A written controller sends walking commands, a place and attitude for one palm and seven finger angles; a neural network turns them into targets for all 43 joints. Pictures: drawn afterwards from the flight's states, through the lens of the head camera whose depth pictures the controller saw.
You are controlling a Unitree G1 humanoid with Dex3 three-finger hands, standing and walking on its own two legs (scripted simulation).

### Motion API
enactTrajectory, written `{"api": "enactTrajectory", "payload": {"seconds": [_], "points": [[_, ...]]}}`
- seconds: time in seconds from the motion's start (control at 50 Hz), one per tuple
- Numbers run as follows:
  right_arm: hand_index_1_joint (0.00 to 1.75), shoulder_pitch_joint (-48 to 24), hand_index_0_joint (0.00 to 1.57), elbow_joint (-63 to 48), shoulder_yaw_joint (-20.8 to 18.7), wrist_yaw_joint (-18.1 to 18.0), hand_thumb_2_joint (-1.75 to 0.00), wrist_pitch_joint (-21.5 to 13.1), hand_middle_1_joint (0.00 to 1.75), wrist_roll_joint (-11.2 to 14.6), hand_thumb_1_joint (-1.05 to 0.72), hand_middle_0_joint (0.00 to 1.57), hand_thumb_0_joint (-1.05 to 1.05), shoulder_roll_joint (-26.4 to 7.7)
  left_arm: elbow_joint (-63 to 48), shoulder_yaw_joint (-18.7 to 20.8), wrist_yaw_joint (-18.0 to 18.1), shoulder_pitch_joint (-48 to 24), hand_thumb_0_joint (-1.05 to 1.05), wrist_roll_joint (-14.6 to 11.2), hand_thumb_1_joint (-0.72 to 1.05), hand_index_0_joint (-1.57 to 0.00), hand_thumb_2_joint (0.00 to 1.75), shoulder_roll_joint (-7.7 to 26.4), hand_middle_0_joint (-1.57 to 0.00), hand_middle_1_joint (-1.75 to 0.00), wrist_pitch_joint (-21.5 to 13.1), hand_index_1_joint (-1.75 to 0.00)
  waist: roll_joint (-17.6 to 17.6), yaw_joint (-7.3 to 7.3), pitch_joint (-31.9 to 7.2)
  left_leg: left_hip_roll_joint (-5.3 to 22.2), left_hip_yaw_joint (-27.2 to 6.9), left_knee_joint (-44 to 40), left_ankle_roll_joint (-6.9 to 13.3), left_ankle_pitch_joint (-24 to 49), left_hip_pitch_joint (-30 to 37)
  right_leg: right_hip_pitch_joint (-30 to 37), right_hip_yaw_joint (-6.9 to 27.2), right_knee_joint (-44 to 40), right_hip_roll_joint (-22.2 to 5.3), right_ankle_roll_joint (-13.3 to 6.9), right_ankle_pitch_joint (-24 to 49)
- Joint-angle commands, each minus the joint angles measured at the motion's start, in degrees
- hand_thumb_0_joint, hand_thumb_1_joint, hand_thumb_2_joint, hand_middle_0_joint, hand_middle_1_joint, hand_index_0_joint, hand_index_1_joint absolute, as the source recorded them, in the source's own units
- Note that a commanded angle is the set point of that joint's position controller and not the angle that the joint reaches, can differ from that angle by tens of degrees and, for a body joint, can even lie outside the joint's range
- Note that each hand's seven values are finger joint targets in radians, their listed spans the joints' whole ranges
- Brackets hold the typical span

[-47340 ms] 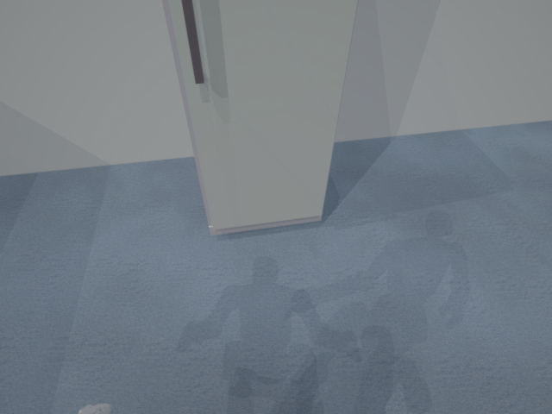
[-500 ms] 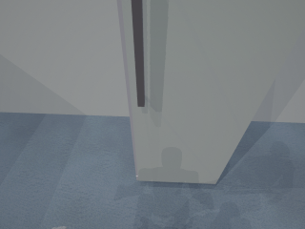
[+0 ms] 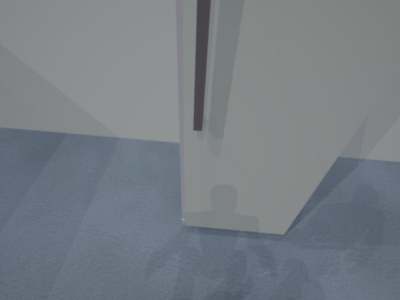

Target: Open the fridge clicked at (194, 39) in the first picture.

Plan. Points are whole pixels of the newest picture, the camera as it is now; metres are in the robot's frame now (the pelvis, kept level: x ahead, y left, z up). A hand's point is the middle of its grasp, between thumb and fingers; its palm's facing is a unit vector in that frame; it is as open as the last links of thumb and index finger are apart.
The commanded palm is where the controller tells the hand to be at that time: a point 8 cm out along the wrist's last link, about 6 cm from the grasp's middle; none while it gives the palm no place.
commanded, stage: look again from close up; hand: left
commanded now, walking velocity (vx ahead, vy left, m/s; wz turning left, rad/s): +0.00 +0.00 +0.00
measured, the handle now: (202, 36) +0.56 +0.04 +0.27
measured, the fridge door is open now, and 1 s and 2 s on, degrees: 0 0 0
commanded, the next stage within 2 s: none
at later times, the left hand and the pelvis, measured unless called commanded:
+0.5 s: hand out of the picture +0.03 +0.23 -0.17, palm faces -0.03 -0.96 -0.29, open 7.3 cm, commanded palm none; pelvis +0.01 +0.00 +0.00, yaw +0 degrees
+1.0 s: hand out of the picture +0.06 +0.22 -0.17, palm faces -0.04 -0.96 -0.29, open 7.3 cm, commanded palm none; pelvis +0.02 +0.00 +0.00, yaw +0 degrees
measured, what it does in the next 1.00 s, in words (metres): stands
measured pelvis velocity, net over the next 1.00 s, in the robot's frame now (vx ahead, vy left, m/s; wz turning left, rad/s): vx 0.02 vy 0.00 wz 0.00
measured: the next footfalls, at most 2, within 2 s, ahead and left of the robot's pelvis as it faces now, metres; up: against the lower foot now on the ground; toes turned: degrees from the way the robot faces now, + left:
none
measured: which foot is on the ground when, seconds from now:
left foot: down 0.00-1.00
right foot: down 0.00-1.00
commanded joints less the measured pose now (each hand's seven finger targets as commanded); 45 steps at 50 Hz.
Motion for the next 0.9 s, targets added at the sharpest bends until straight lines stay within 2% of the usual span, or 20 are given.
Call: {"api": "enactTrajectory", "payload": {"seconds": [0.0, 0.12, 0.28, 0.38, 0.42, 0.52, 0.68, 0.74, 0.88], "points": [[0.30, -2.62, 0.20, -3.06, -2.50, -1.07, -0.90, -1.60, 0.30, 0.36, -0.90, 0.20, 0.00, -11.14, -2.68, 2.57, 0.67, -0.89, 0.00, -0.09, 0.90, -0.20, 0.90, 9.72, -0.20, -0.30, -1.60, -0.30, 2.12, 0.28, -0.05, 7.43, -9.59, -8.54, -0.09, -12.27, 0.49, -2.62, 4.47, -5.17, -4.69, -3.10, -4.22], [0.30, -2.22, 0.20, -1.91, -2.64, -1.16, -0.90, -1.44, 0.30, 0.43, -0.90, 0.20, 0.00, -10.51, -1.34, 2.48, 0.85, 0.21, 0.00, 0.03, 0.90, -0.20, 0.90, 8.67, -0.20, -0.30, -1.52, -0.30, 1.81, 0.27, -0.25, 7.40, -9.92, -9.19, -0.15, -12.58, 1.03, -2.22, 4.08, -5.27, -4.76, -2.91, -3.57], [0.30, -2.36, 0.20, -1.18, -2.58, -1.23, -0.90, -1.45, 0.30, 0.46, -0.90, 0.20, 0.00, -9.70, -0.58, 2.40, 1.04, 0.32, 0.00, 0.09, 0.90, -0.20, 0.90, 8.05, -0.20, -0.30, -1.62, -0.30, 1.25, 0.15, -0.43, 7.26, -9.15, -8.66, -0.23, -8.63, 2.53, -1.88, 4.07, -5.86, -5.12, -2.86, -1.23], [0.30, -2.60, 0.20, -0.93, -2.61, -1.19, -0.90, -1.29, 0.30, 0.42, -0.90, 0.20, 0.00, -9.66, -0.35, 2.43, 1.02, 0.26, 0.00, 0.18, 0.90, -0.20, 0.90, 7.90, -0.20, -0.30, -1.41, -0.30, 2.39, 0.27, 0.96, 7.33, -9.91, -10.41, -0.39, -12.29, 1.13, -1.75, 3.76, -5.87, -4.75, -2.64, -2.49], [0.30, -2.82, 0.20, -1.00, -2.62, -1.16, -0.90, -1.15, 0.30, 0.41, -0.90, 0.20, 0.00, -9.80, -0.16, 2.44, 0.95, 0.51, 0.00, 0.23, 0.90, -0.20, 0.90, 7.84, -0.20, -0.30, -1.32, -0.30, 1.74, 0.42, 1.49, 7.35, -10.20, -10.97, -0.40, -14.23, 0.62, -2.01, 3.53, -6.02, -4.68, -2.55, -3.39], [0.30, -2.78, 0.20, -1.00, -2.65, -1.13, -0.90, -1.08, 0.30, 0.36, -0.90, 0.20, 0.00, -9.47, -0.41, 2.49, 0.92, 0.20, 0.00, 0.21, 0.90, -0.20, 0.90, 7.80, -0.20, -0.30, -1.52, -0.30, 0.41, 0.18, 1.25, 6.92, -9.43, -9.77, -0.48, -11.97, 2.02, -3.10, 4.25, -6.97, -4.98, -2.63, -3.96], [0.30, -2.94, 0.20, -0.37, -2.33, -1.27, -0.90, -1.51, 0.30, 0.48, -0.90, 0.20, 0.00, -9.15, -0.30, 2.53, 1.01, -0.56, 0.00, -0.05, 0.90, -0.20, 0.90, 7.98, -0.20, -0.30, -1.88, -0.30, 0.14, 0.04, -1.86, 7.07, -8.10, -7.63, -0.46, -2.62, 5.34, -1.02, 4.36, -6.90, -5.45, -2.75, 1.37], [0.30, -3.09, 0.20, -0.24, -2.11, -1.32, -0.90, -1.51, 0.30, 0.57, -0.90, 0.20, 0.00, -8.82, -0.20, 2.51, 1.03, -0.56, 0.00, -0.10, 0.90, -0.20, 0.90, 8.05, -0.20, -0.30, -1.95, -0.30, 0.13, 0.20, -1.26, 7.04, -7.72, -7.01, -0.47, -0.29, 5.43, -0.65, 4.43, -7.17, -5.47, -2.74, 2.56], [0.30, -3.34, 0.20, 0.45, -1.87, -1.41, -0.90, -1.39, 0.30, 0.48, -0.90, 0.20, 0.00, -8.74, 0.19, 2.37, 1.01, -1.10, 0.00, -0.14, 0.90, -0.20, 0.90, 7.69, -0.20, -0.30, -1.70, -0.30, 0.94, 0.16, 0.04, 7.04, -7.48, -8.19, -0.80, -2.35, 5.23, -0.79, 4.38, -7.70, -5.41, -2.56, 1.16]]}}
